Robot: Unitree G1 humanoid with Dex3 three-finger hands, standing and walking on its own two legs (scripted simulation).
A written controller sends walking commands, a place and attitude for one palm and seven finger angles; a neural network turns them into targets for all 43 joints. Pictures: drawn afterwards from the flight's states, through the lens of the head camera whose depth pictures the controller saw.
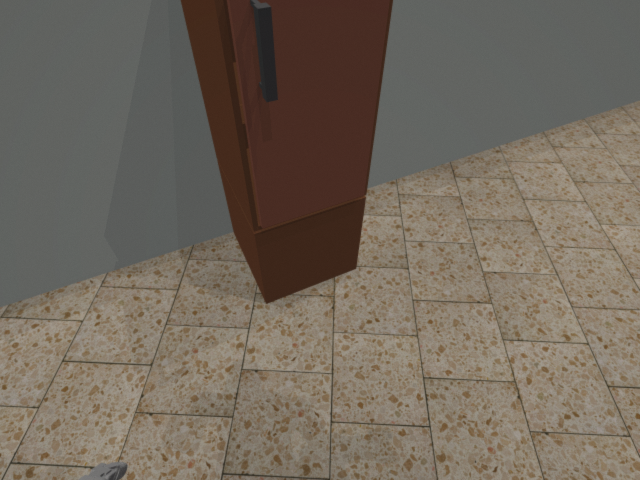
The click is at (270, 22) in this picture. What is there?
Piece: cupboard door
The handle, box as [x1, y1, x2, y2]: [250, 0, 277, 101]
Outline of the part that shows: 250,0 250,3 254,9 261,76 261,81 259,82 259,85 262,89 262,94 265,100 270,101 277,99 270,6 266,3 260,3 257,0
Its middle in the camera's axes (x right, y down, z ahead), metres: -0.11 -0.36 +0.74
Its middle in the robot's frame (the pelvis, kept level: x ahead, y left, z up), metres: +0.81 +0.16 +0.16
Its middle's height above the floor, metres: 0.93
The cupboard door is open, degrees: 0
